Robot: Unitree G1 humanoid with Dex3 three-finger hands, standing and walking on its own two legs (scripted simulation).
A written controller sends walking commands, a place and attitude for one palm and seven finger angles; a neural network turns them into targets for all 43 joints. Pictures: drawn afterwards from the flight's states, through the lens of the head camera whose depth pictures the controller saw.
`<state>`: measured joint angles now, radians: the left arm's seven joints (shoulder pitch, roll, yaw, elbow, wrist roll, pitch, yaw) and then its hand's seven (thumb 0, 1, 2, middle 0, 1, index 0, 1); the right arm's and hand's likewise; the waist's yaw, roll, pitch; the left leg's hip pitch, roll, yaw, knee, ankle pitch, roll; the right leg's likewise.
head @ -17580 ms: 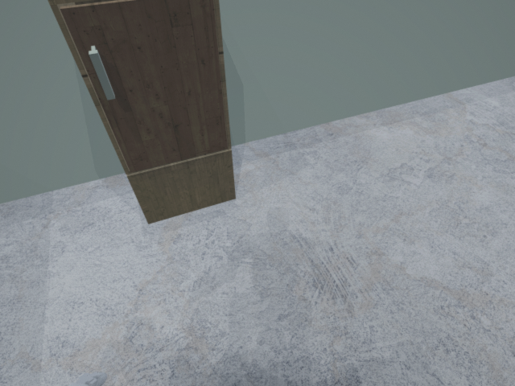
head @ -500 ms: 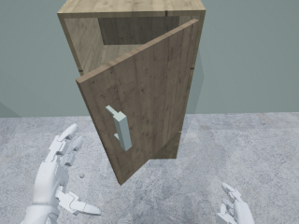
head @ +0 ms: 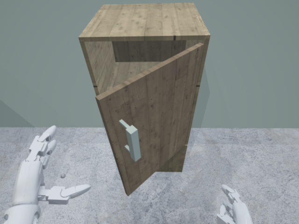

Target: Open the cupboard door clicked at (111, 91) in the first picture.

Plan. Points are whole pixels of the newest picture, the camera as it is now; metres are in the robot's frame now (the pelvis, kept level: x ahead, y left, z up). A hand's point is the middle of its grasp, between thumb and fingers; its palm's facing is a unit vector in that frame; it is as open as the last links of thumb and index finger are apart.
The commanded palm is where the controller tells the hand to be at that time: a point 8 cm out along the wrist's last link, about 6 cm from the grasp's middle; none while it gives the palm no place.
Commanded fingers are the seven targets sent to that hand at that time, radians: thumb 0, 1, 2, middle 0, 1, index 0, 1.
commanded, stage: draw the hand back to the body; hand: left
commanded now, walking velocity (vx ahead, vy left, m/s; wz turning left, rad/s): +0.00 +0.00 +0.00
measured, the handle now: (129, 140) +0.34 +0.10 +0.04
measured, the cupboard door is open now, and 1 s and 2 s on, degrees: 44 44 44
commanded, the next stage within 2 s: step back with the hand held close in 0.80 s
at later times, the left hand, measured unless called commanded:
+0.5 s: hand (32, 150) +0.21 +0.26 +0.18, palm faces +0.46 -0.79 -0.40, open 8.3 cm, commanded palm +0.16 +0.29 +0.19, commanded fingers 0.00 0.90 0.90 -0.20 -0.30 -0.20 -0.30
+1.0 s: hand (33, 150) +0.21 +0.26 +0.18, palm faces +0.44 -0.80 -0.41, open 7.4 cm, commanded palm +0.15 +0.29 +0.19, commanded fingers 0.00 0.90 0.90 -0.20 -0.30 -0.20 -0.30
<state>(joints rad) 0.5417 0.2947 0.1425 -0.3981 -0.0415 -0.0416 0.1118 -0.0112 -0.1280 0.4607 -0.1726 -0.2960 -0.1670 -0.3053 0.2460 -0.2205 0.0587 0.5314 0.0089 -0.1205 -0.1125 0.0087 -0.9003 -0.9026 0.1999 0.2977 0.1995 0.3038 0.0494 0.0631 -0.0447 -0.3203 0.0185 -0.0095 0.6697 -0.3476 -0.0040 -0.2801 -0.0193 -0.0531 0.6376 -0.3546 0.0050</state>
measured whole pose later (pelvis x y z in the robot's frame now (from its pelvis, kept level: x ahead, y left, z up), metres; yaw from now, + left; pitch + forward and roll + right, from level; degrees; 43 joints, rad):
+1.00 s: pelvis +0.01 -0.01 +0.02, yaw -1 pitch -4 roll -1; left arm 0.46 0.33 0.36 -0.38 -0.05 -0.11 0.11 0.01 0.89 0.90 -0.21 -0.30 -0.21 -0.31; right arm 0.18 -0.22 0.02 0.63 -0.01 -0.09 -0.08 0.01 -0.90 -0.90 0.20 0.30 0.20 0.30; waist 0.05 0.07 0.02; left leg -0.12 0.04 0.01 0.42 -0.24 -0.01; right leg -0.07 0.01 -0.04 0.36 -0.22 0.00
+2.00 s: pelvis -0.14 +0.02 +0.00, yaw -2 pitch +2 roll -2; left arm 0.57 0.42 0.47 -0.54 -0.05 -0.23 0.16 0.01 0.89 0.90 -0.21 -0.30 -0.21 -0.31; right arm 0.18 -0.18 0.01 0.62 -0.03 -0.11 -0.05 0.01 -0.90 -0.90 0.20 0.30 0.20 0.30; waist 0.03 0.00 0.00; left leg -0.52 0.04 0.02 0.50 -0.04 0.01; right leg -0.19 0.08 0.01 0.52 -0.37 -0.04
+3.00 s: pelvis -0.28 +0.01 +0.01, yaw -2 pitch -1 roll -1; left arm 0.57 0.40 0.41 -0.45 -0.03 -0.22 0.15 0.01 0.89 0.90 -0.21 -0.30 -0.21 -0.31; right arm 0.24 -0.19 0.01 0.65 -0.01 -0.14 -0.06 0.01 -0.90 -0.90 0.20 0.30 0.20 0.30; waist -0.02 0.01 0.00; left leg -0.28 0.05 0.06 0.54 -0.25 0.00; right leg -0.21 0.03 -0.06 0.50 -0.29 -0.04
